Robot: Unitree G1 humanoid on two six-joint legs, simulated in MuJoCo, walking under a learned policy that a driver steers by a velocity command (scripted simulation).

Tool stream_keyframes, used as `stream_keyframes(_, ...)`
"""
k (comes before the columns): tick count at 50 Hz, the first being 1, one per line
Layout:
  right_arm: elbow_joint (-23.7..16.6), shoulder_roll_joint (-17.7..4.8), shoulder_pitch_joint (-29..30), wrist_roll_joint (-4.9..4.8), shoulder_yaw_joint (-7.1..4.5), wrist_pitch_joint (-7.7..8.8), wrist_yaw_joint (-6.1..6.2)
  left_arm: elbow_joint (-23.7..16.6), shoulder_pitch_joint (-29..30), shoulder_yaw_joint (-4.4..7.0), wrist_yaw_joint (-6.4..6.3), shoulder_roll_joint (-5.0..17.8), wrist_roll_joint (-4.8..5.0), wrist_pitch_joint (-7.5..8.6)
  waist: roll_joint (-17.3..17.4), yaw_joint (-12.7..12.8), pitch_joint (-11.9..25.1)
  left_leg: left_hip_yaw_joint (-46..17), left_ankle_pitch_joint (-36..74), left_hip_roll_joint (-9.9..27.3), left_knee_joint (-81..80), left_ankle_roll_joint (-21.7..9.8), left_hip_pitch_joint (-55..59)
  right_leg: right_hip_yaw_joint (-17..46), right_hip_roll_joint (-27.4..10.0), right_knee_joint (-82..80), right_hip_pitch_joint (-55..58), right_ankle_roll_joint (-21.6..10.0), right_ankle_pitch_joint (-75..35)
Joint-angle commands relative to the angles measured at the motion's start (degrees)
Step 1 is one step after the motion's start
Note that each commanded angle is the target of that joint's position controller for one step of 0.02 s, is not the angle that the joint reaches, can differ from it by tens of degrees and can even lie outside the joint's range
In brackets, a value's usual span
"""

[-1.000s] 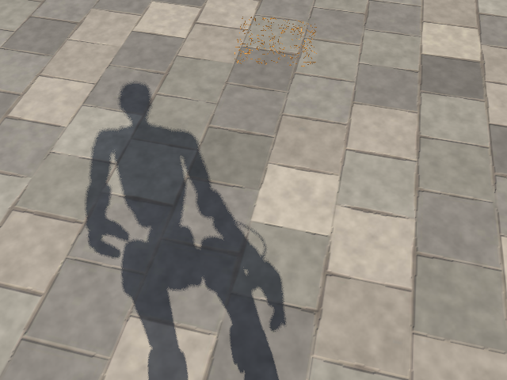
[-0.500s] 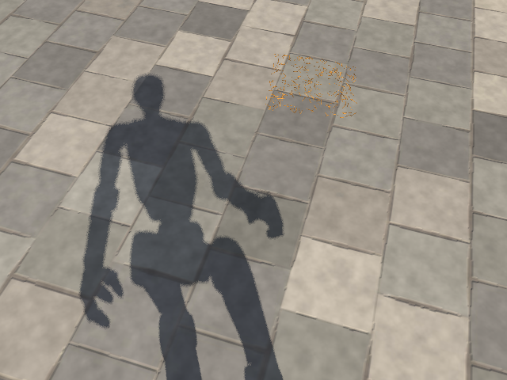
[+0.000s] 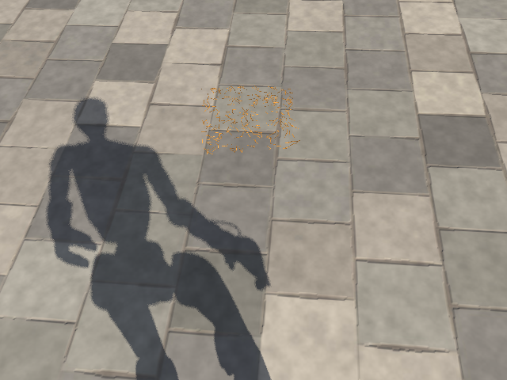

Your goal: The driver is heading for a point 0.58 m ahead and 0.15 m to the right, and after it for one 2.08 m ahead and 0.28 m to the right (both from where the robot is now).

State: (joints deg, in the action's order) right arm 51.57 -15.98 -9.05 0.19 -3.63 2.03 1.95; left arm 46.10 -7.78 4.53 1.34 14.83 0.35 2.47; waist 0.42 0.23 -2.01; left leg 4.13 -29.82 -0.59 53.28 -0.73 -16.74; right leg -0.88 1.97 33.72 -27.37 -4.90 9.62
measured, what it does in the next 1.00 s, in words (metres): walks ahead, turning right: left foot, then right foot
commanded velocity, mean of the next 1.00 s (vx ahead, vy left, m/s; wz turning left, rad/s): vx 0.19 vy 0.00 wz -0.53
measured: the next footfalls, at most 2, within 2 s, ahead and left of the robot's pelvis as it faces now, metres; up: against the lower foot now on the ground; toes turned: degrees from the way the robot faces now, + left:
left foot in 0.38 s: +0.27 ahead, +0.14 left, +0.00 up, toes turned -16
right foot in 0.84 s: +0.22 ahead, -0.14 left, +0.00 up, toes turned -32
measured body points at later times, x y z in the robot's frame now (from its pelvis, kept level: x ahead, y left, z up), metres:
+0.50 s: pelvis +0.16 +0.05 +0.02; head +0.19 +0.05 +0.46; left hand +0.35 +0.29 -0.10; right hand +0.24 -0.26 -0.08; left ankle +0.23 +0.15 -0.72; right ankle +0.10 -0.07 -0.65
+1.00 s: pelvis +0.22 -0.01 +0.02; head +0.24 -0.06 +0.46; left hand +0.52 +0.11 -0.06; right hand +0.17 -0.33 -0.11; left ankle +0.27 +0.12 -0.65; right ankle +0.19 -0.11 -0.72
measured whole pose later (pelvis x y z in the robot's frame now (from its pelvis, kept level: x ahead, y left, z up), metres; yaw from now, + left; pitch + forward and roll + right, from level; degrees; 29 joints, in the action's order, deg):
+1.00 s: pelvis +0.22 -0.01 +0.02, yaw -33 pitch +3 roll +1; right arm 44.9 -18.8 -7.8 0.0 -4.4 -0.5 0.9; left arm 33.8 -7.5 3.6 -0.1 15.8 -0.3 -1.2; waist 2.1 -0.9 -2.8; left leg 1.0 -26.7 3.5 62.2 4.5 -30.1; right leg 0.8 1.2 28.0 -19.4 -2.4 11.2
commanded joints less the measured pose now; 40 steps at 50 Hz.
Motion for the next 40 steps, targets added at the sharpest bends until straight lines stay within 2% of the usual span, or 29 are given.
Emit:
stream_keyframes(1,-6.29,-5.88,1.29,-2.02,-0.74,3.05,-2.10,-2.34,-10.13,2.41,-0.80,9.10,0.51,0.82,-6.41,3.51,11.93,-9.77,0.56,1.31,20.10,-1.36,-30.45,35.83,-18.37,-18.86,31.89,-14.34,19.40)
stream_keyframes(2,-5.86,-6.40,2.31,-1.23,-1.17,3.15,-1.89,-3.35,-6.47,1.95,-0.91,8.11,0.71,0.90,-2.39,1.61,7.43,-9.21,4.50,3.49,14.60,-1.28,-28.19,32.09,-16.45,-20.79,23.98,-11.82,21.11)
stream_keyframes(3,-5.84,-7.38,2.72,-0.06,-1.72,2.98,-1.36,-4.24,-3.98,1.62,-1.18,7.20,0.62,0.94,-2.62,0.20,5.46,-9.17,7.42,4.78,8.74,-0.88,-24.11,29.29,-14.77,-22.21,18.00,-10.41,19.44)
stream_keyframes(5,-5.78,-6.18,2.71,0.72,-1.74,2.96,-1.10,-5.26,-2.99,1.86,-1.81,7.92,-0.19,0.84,-4.75,-0.67,5.31,-7.42,11.98,3.98,2.40,0.22,-17.47,24.39,-11.15,-23.41,12.24,-9.64,13.74)
stream_keyframes(9,-6.74,-3.56,5.71,0.20,-0.89,3.26,-0.97,-5.40,-5.93,2.86,-2.75,10.27,0.49,0.85,-6.29,0.98,5.64,-6.76,18.79,1.83,-11.26,2.58,-13.47,20.49,-9.08,-22.34,10.84,-9.21,9.24)
stream_keyframes(14,-8.73,-4.81,9.42,-0.90,-0.94,4.21,-1.50,-5.50,-8.13,3.04,-2.70,10.48,0.78,-0.18,-7.83,2.83,4.78,-7.30,21.01,-0.20,-20.88,3.29,-9.19,23.37,-9.03,-19.34,11.07,-7.94,10.85)
stream_keyframes(16,-9.01,-5.52,7.87,-0.81,-1.30,4.73,-1.53,-5.80,-7.98,2.82,-2.83,9.69,0.63,-0.97,-8.43,1.49,4.96,-7.44,20.49,-1.06,-24.76,2.64,-5.35,24.75,-7.87,-15.50,11.79,-6.84,6.39)
stream_keyframes(17,-8.66,-5.76,5.38,-0.53,-1.54,4.98,-1.55,-6.37,-6.68,2.63,-3.00,9.11,0.81,-1.35,-8.86,-0.55,5.61,-7.03,22.61,-1.06,-28.29,2.15,-1.58,24.72,-6.59,-12.19,11.48,-5.56,2.71)
stream_keyframes(18,-8.05,-6.80,2.42,-0.14,-2.02,5.03,-1.44,-7.11,-5.90,2.25,-3.18,7.69,0.82,-1.62,-8.37,-2.14,6.73,-7.00,25.03,0.64,-31.21,1.27,3.55,23.96,-4.63,-7.77,9.83,-3.60,1.44)
stream_keyframes(19,-7.58,-9.55,-2.23,0.69,-2.74,4.81,-1.04,-8.28,-5.31,1.19,-3.35,4.22,0.51,-1.66,-4.13,-3.61,10.14,-13.02,26.96,8.98,-31.86,-1.64,12.41,20.67,-1.93,1.87,4.11,-0.65,8.25)
stream_keyframes(20,-7.90,-14.14,-3.67,2.11,-3.49,3.72,-0.43,-9.57,-9.76,0.30,-3.44,0.60,0.46,-1.49,11.20,-0.66,11.83,-27.65,35.95,22.18,-32.68,-8.49,21.79,10.85,5.75,15.82,-9.00,2.95,26.34)
stream_keyframes(21,-7.30,-12.95,-4.92,1.58,-3.56,2.94,-0.72,-10.63,-11.27,1.18,-3.30,5.68,0.45,-0.96,16.28,-0.36,11.57,-38.32,32.89,28.13,-34.69,-13.59,21.89,8.92,2.01,24.93,-16.61,4.41,28.61)
stream_keyframes(22,-8.85,-8.95,-2.84,0.85,-2.56,2.64,-0.69,-9.84,-10.06,2.26,-3.28,9.69,0.40,-1.29,10.84,-1.03,9.38,-32.99,30.97,25.12,-34.40,-12.89,19.86,9.18,-1.02,30.08,-17.47,5.62,24.49)
stream_keyframes(23,-9.40,-6.87,-0.65,0.83,-1.96,2.16,-0.69,-9.43,-8.70,2.76,-3.36,10.39,0.47,-2.15,7.86,-0.89,7.62,-26.00,31.01,21.28,-34.11,-10.67,16.96,8.01,-2.05,32.14,-17.15,6.64,20.95)
stream_keyframes(24,-10.05,-6.16,1.53,0.82,-1.63,1.59,-0.61,-9.28,-8.53,2.98,-3.49,10.02,0.44,-3.08,7.03,-0.22,6.61,-21.39,30.67,18.83,-34.59,-9.40,14.12,7.21,-3.04,33.19,-16.15,7.38,18.13)
stream_keyframes(27,-9.94,-7.39,2.70,1.29,-1.85,0.94,-0.18,-11.03,-7.01,2.28,-3.00,6.52,0.90,-4.26,8.47,0.00,4.11,-11.36,38.58,15.66,-37.55,-10.14,7.62,3.90,-3.74,32.05,-12.27,8.77,11.01)
stream_keyframes(31,-9.52,-8.59,1.29,0.49,-2.46,0.09,0.32,-14.06,-2.97,1.53,-2.12,4.79,0.62,-4.29,7.47,-1.42,6.45,-6.02,43.05,16.84,-37.06,-11.47,11.36,2.61,-5.17,22.03,-9.71,9.16,6.10)
stream_keyframes(34,-9.75,-10.18,1.89,-0.06,-3.01,-0.53,0.01,-15.62,-0.65,1.35,-1.05,4.71,0.57,-4.49,7.87,-1.85,6.32,-2.74,41.41,17.40,-36.71,-10.99,10.18,0.43,-5.15,14.10,-4.07,8.13,4.06)
stream_keyframes(38,-9.46,-11.88,0.97,-1.50,-3.76,-0.77,-0.87,-17.43,1.10,2.06,0.13,6.07,0.76,-5.17,8.61,-2.03,5.44,-2.01,40.85,19.29,-32.89,-9.30,12.49,-1.83,-3.88,5.12,0.35,5.36,6.10)
stream_keyframes(40,-9.35,-11.81,1.60,-2.56,-3.88,-0.86,-0.98,-16.92,-1.43,2.65,0.44,6.47,0.76,-5.19,7.85,0.11,6.03,0.17,40.90,18.23,-26.82,-6.53,12.03,-3.43,-2.01,-5.35,7.22,2.86,0.56)
Keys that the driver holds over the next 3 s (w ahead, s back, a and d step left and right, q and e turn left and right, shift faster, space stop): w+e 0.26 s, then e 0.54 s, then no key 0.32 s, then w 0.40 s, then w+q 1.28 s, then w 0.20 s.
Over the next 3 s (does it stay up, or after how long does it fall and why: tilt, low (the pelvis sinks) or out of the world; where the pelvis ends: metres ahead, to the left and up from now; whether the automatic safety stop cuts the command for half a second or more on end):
stays up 1.01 -0.32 0.01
